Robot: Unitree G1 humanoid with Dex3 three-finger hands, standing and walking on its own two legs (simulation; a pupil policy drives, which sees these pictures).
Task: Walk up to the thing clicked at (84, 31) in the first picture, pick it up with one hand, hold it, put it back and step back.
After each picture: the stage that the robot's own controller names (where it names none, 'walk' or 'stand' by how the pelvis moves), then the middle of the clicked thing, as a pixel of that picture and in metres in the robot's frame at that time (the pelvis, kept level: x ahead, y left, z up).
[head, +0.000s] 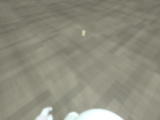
stand; (83, 33) +2.13 +0.29 -0.72
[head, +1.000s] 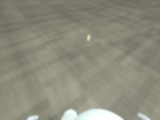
walk; (88, 38) +1.99 +0.13 -0.70
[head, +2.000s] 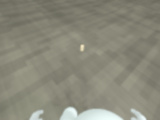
walk; (82, 47) +1.37 +0.19 -0.71
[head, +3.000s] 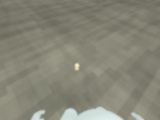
walk; (76, 66) +0.87 +0.22 -0.71
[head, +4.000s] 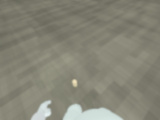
walk; (74, 83) +0.54 +0.24 -0.69
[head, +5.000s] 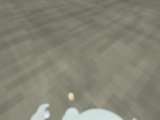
stand; (71, 96) +0.34 +0.22 -0.70
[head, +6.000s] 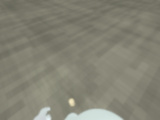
stand; (71, 102) +0.32 +0.22 -0.71
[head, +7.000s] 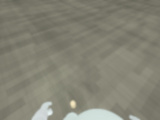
stand; (73, 104) +0.28 +0.17 -0.72
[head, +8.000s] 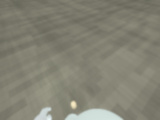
stand; (73, 104) +0.29 +0.19 -0.73
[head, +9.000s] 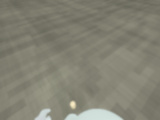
stand; (73, 105) +0.29 +0.19 -0.72
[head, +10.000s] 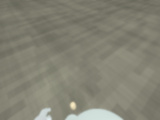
stand; (73, 105) +0.28 +0.19 -0.73
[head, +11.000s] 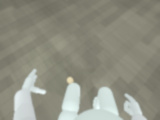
go down; (70, 80) +0.33 +0.19 -0.51
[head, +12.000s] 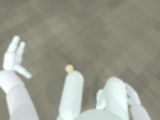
go down; (69, 69) +0.37 +0.20 -0.32
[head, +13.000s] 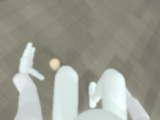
close in; (54, 64) +0.36 +0.22 -0.24
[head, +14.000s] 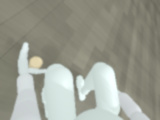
close; (35, 63) +0.36 +0.23 -0.22
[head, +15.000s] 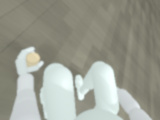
close; (32, 61) +0.37 +0.24 -0.21
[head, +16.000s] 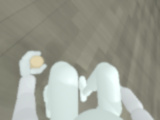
lift; (36, 63) +0.34 +0.24 -0.21
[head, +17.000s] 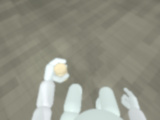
lift; (61, 72) +0.31 +0.19 +0.01
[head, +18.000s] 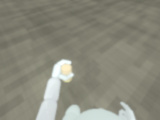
hold; (66, 73) +0.32 +0.18 +0.03
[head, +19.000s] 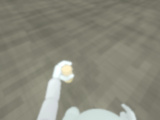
hold; (67, 74) +0.32 +0.17 +0.02
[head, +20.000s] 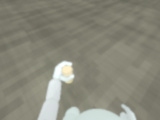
hold; (67, 74) +0.32 +0.17 +0.02
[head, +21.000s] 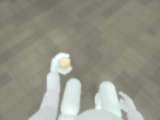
crouch; (65, 65) +0.37 +0.18 -0.06
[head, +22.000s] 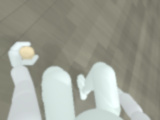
lower; (28, 55) +0.40 +0.27 -0.20
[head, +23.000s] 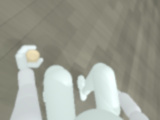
lower; (33, 58) +0.38 +0.26 -0.20
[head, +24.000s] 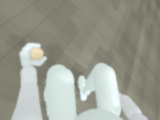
lower; (36, 56) +0.39 +0.25 -0.20
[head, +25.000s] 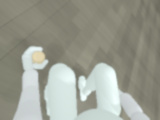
lower; (38, 59) +0.37 +0.24 -0.21
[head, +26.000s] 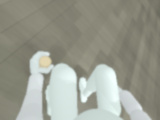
loosen; (44, 63) +0.35 +0.22 -0.20
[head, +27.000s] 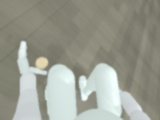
withdraw; (41, 63) +0.35 +0.22 -0.23
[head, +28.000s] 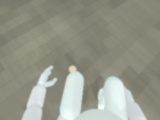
walk; (72, 70) +0.37 +0.17 -0.34
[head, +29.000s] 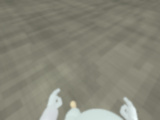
stand; (73, 105) +0.28 +0.17 -0.66
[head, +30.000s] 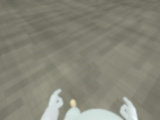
stand; (73, 103) +0.30 +0.18 -0.67
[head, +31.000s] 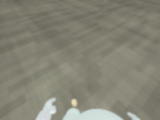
stand; (74, 102) +0.30 +0.17 -0.69
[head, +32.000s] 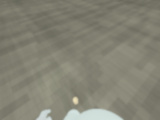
walk; (75, 100) +0.32 +0.17 -0.72
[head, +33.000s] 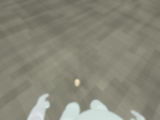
walk; (77, 82) +0.47 +0.13 -0.71
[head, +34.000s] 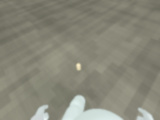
walk; (78, 66) +0.78 +0.25 -0.69
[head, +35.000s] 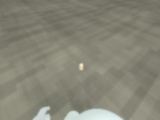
stand; (81, 66) +0.95 +0.18 -0.71
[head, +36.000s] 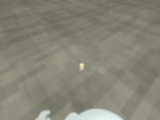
stand; (81, 66) +0.96 +0.17 -0.72
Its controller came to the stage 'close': yes
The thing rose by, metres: 0.73
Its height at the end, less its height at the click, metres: +0.00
